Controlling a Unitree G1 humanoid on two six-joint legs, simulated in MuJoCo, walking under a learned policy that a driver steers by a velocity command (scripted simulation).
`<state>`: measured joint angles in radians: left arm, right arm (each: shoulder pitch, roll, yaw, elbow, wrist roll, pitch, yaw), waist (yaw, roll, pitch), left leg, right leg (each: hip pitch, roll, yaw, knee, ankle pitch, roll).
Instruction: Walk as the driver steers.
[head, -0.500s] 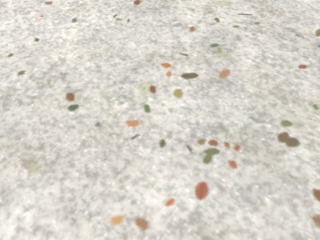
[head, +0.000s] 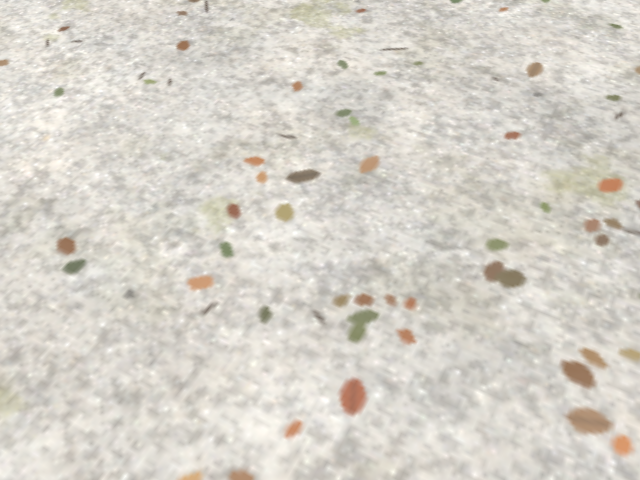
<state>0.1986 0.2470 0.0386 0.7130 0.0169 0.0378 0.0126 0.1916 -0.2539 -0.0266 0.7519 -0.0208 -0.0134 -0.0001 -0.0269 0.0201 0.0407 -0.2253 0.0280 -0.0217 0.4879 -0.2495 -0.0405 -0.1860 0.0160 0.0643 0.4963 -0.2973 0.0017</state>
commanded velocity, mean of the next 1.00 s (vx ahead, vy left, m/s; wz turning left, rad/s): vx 0.18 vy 0.00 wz -0.02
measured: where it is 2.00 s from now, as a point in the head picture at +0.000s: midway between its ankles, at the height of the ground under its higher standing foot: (307, 460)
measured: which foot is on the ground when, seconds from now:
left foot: down 0.00-0.92, up 0.94-1.00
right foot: down 0.00-0.48, up 0.50-0.88, down 0.90-1.00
